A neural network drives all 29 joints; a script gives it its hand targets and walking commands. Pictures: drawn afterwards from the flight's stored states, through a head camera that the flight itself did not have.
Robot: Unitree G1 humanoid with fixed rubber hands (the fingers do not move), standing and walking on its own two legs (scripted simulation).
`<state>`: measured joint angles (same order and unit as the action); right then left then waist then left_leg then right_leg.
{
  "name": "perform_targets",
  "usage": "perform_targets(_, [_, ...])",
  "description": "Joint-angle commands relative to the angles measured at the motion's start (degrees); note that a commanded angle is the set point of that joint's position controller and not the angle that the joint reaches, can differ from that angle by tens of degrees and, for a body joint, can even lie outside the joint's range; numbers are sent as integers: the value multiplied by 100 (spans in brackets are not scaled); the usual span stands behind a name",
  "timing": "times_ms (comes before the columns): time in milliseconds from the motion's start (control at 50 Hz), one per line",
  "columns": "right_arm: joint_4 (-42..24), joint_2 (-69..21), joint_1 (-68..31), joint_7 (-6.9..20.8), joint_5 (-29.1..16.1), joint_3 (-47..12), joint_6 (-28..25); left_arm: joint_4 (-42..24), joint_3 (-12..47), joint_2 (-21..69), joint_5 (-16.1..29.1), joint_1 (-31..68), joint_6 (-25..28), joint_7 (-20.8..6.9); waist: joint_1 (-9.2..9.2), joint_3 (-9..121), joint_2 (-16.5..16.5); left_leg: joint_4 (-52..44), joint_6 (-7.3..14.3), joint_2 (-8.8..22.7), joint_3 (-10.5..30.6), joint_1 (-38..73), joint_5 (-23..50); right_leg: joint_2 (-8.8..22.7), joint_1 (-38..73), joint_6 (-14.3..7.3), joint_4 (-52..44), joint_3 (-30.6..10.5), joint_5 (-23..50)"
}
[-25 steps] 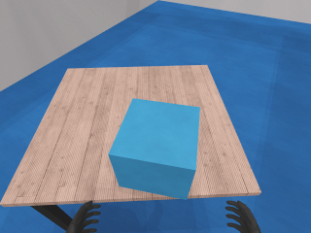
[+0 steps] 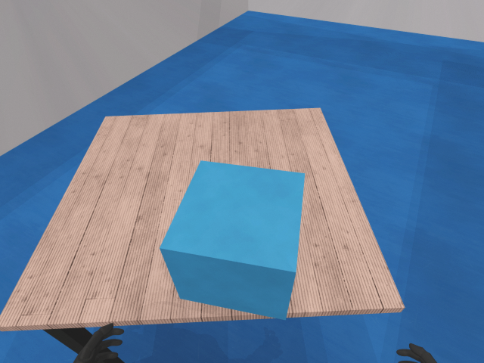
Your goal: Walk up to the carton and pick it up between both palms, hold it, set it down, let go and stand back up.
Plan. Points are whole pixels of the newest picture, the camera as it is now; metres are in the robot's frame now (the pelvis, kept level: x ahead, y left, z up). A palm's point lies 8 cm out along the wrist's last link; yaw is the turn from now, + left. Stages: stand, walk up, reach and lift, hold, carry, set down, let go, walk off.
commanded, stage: stand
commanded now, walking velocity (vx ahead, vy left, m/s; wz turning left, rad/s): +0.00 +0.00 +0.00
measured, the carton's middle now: (241, 237) +0.40 +0.00 -0.04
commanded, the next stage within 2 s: none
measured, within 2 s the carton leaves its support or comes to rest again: neither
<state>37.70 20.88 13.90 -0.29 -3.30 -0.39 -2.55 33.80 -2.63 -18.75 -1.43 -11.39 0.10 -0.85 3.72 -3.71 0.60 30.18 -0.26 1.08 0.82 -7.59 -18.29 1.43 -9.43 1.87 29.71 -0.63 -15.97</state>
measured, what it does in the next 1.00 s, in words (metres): stands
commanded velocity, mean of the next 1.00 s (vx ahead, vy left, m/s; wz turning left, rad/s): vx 0.00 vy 0.00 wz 0.00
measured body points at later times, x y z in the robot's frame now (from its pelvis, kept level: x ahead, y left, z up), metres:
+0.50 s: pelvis +0.00 +0.00 +0.00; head -0.01 -0.01 +0.45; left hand +0.16 +0.28 -0.08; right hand +0.12 -0.30 -0.09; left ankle -0.02 +0.13 -0.73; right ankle +0.01 -0.14 -0.73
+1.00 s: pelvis +0.00 +0.00 +0.00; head -0.02 -0.01 +0.45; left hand +0.14 +0.28 -0.09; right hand +0.10 -0.30 -0.10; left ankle -0.02 +0.13 -0.73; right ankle +0.01 -0.14 -0.73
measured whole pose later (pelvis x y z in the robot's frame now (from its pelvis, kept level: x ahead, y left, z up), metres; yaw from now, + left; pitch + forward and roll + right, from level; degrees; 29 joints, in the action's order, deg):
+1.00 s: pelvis +0.00 +0.00 +0.00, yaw +0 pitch -5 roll +0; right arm 42.1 21.6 13.9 0.1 -3.3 -0.4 -1.9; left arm 44.5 -2.6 -18.8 -1.4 -11.4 0.4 -0.8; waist 3.7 -2.6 1.5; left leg 30.2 -0.6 1.1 0.8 -7.6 -18.0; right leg 1.4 -9.6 1.7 30.2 -0.6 -15.9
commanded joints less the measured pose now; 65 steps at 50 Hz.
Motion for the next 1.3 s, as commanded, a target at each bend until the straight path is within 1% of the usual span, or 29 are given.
perform_targets(0, [70, 1100, -199, 23, 648, 378, -100, -209, -406, -1222, -37, 275, 225, 18, -373, 570, -126, -721, 211, 400, 375, -683, 787, 326, 231, -426, -302, -330, 1195])
perform_targets(20, [53, 1141, -233, 15, 647, 383, -89, -186, -407, -1256, -34, 303, 230, 13, -362, 557, -185, -683, 207, 414, 357, -576, 950, 340, 141, -436, -298, -329, 1275])
perform_targets(80, [119, 1219, -166, 28, 625, 351, -78, -52, -414, -1336, 20, 302, 226, 22, -362, 565, -150, -618, 189, 420, 342, -476, 1312, 375, 202, -445, -319, -366, 1532])
perform_targets(160, [107, 1248, -207, 12, 612, 364, -68, 50, -416, -1285, 27, 287, 220, 43, -375, 683, -167, -603, 189, 454, 346, -335, 1540, 370, 248, -447, -274, -350, 1685])
perform_targets(320, [217, 1231, -199, -6, 591, 310, -52, 264, -384, -1299, 56, 374, 203, 36, -376, 475, -76, -753, 214, 506, 400, -424, 1291, 411, 168, -454, -366, -405, 1469])
perform_targets(380, [248, 1241, -186, 17, 587, 308, -64, 360, -373, -1316, 54, 347, 199, 38, -372, 384, -191, -791, 214, 500, 377, -427, 1391, 395, 162, -453, -395, -369, 1517])
perform_targets(440, [276, 1273, -277, 9, 579, 327, -72, 407, -367, -1279, 65, 400, 184, 35, -398, 365, -74, -839, 222, 521, 435, -470, 1307, 371, 138, -449, -404, -357, 1424])
perform_targets(480, [314, 1299, -239, 4, 579, 318, -66, 460, -370, -1330, 73, 412, 184, 38, -378, 250, -95, -890, 237, 523, 451, -548, 1172, 389, 99, -455, -418, -391, 1335])
perform_targets(500, [318, 1292, -255, 13, 583, 316, -63, 477, -359, -1286, 67, 396, 178, 34, -376, 298, -197, -878, 218, 519, 421, -459, 1175, 374, 71, -449, -462, -354, 1332])
perform_targets(540, [346, 1300, -280, 1, 584, 332, -71, 521, -365, -1300, 74, 402, 189, 36, -375, 338, -57, -874, 228, 531, 434, -447, 1212, 374, 121, -439, -444, -371, 1319])
perform_targets(580, [357, 1279, -320, 13, 567, 331, -66, 570, -350, -1309, 67, 454, 202, 27, -372, 312, -161, -890, 237, 530, 441, -441, 1211, 381, 107, -454, -461, -375, 1344])
perform_targets(600, [380, 1290, -302, 5, 584, 330, -65, 584, -354, -1324, 93, 422, 200, 34, -380, 341, -102, -878, 236, 523, 414, -405, 1253, 391, 105, -448, -472, -400, 1361])
perform_targets(640, [412, 1236, -297, 7, 554, 315, -57, 616, -349, -1321, 57, 495, 193, 35, -366, 218, -278, -912, 224, 526, 430, -412, 1294, 387, 37, -448, -523, -379, 1302])
perform_targets(660, [431, 1266, -331, 2, 563, 327, -56, 608, -349, -1303, 74, 508, 199, 34, -365, 263, -146, -897, 226, 520, 431, -390, 1281, 388, 77, -449, -497, -415, 1326])
perform_targets(700, [465, 1308, -297, 7, 580, 331, -61, 675, -333, -1307, 94, 459, 194, 30, -376, 304, -113, -898, 217, 526, 434, -384, 1208, 396, 73, -447, -522, -389, 1322])
perform_targets(740, [466, 1302, -332, 6, 555, 338, -59, 724, -339, -1321, 100, 430, 188, 52, -385, 250, -200, -918, 233, 539, 455, -402, 1373, 394, 105, -452, -528, -406, 1375])
perform_targets(780, [520, 1295, -311, -7, 554, 341, -53, 753, -336, -1320, 98, 471, 183, 48, -373, 254, -110, -914, 238, 550, 459, -374, 1328, 419, 98, -474, -511, -440, 1382])
perform_targets(800, [532, 1300, -297, -4, 554, 331, -62, 751, -325, -1312, 104, 461, 188, 46, -401, 272, -179, -904, 238, 558, 477, -399, 1366, 418, 137, -472, -505, -427, 1412])
perform_targets(860, [563, 1243, -263, 2, 546, 314, -45, 824, -332, -1355, 92, 454, 187, 58, -345, 282, -223, -937, 239, 554, 449, -346, 1413, 411, 157, -448, -502, -416, 1497])
perform_targets(920, [585, 1292, -312, -13, 542, 325, -38, 857, -309, -1308, 109, 468, 185, 57, -352, 333, -192, -865, 220, 537, 395, -242, 1553, 424, 118, -456, -543, -437, 1515])
perform_targets(1000, [643, 1299, -367, -9, 558, 329, -35, 911, -308, -1326, 114, 503, 176, 62, -373, 231, -276, -908, 218, 536, 416, -333, 1394, 416, 78, -442, -570, -410, 1385])
perform_targets(1020, [640, 1253, -346, -5, 548, 325, -39, 902, -311, -1349, 106, 505, 167, 62, -365, 284, -185, -922, 220, 540, 429, -312, 1344, 415, 111, -450, -564, -422, 1359])
perform_targets(1040, [662, 1305, -398, -12, 541, 326, -33, 921, -303, -1314, 119, 510, 162, 57, -403, 238, -279, -941, 221, 544, 432, -328, 1353, 400, 94, -439, -595, -423, 1326])
perform_targets(1060, [649, 1278, -387, -7, 540, 318, -37, 947, -290, -1325, 110, 481, 165, 56, -364, 162, -227, -940, 229, 547, 457, -380, 1250, 397, 54, -440, -613, -421, 1297])
perform_targets(1100, [698, 1319, -337, -7, 538, 336, -32, 982, -295, -1327, 117, 465, 178, 60, -377, 142, -271, -969, 225, 548, 456, -374, 1220, 420, 48, -445, -604, -422, 1255])
perform_targets(1160, [704, 1297, -356, -10, 547, 322, -36, 1006, -300, -1338, 105, 482, 168, 64, -372, 109, -191, -1015, 235, 557, 477, -434, 1055, 407, 63, -432, -650, -428, 1154])
perform_targets(1220, [724, 1264, -411, -15, 540, 310, -37, 1033, -297, -1357, 107, 522, 164, 60, -358, 107, -233, -1024, 232, 566, 495, -417, 1087, 400, 35, -434, -655, -448, 1196])
perform_targets(1240, [746, 1284, -380, -13, 534, 308, -27, 1049, -314, -1377, 106, 518, 173, 54, -357, 163, -167, -1025, 242, 562, 477, -388, 1150, 406, 84, -435, -646, -457, 1192])
perform_targets(1280, [740, 1275, -425, -7, 535, 315, -32, 1072, -285, -1318, 104, 552, 178, 50, -370, 140, -263, -1053, 223, 550, 475, -394, 1058, 389, 79, -427, -636, -413, 1159])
